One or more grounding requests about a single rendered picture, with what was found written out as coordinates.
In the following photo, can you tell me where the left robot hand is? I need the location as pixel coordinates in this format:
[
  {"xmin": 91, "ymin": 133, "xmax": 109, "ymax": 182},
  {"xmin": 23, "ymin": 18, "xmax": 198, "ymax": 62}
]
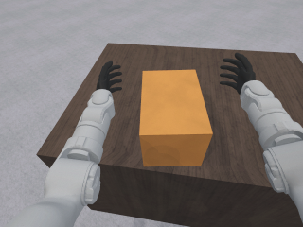
[{"xmin": 96, "ymin": 61, "xmax": 122, "ymax": 93}]

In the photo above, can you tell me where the left robot forearm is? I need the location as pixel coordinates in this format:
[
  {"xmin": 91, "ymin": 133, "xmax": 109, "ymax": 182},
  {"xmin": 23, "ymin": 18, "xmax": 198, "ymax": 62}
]
[{"xmin": 44, "ymin": 89, "xmax": 116, "ymax": 195}]

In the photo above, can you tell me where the right robot hand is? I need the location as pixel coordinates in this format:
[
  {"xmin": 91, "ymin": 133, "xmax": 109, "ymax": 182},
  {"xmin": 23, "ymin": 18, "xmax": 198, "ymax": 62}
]
[{"xmin": 220, "ymin": 52, "xmax": 256, "ymax": 94}]

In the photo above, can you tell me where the right robot forearm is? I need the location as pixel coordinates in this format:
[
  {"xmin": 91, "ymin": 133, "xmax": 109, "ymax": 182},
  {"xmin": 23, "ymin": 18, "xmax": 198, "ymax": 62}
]
[{"xmin": 240, "ymin": 80, "xmax": 303, "ymax": 151}]

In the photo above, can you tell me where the right robot upper arm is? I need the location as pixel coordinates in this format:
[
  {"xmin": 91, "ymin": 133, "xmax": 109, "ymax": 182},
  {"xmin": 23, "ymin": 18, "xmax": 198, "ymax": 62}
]
[{"xmin": 262, "ymin": 140, "xmax": 303, "ymax": 223}]

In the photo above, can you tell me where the pedestal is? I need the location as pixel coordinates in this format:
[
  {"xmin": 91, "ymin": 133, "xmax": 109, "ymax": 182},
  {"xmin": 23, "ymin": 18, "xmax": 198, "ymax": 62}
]
[{"xmin": 36, "ymin": 43, "xmax": 303, "ymax": 227}]

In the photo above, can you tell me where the carton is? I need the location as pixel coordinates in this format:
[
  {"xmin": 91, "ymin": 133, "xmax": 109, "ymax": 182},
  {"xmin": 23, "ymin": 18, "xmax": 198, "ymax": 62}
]
[{"xmin": 139, "ymin": 69, "xmax": 213, "ymax": 167}]

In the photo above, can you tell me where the left robot upper arm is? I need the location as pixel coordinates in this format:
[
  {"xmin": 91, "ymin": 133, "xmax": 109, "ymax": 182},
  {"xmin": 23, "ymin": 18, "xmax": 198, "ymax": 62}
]
[{"xmin": 4, "ymin": 158, "xmax": 100, "ymax": 227}]

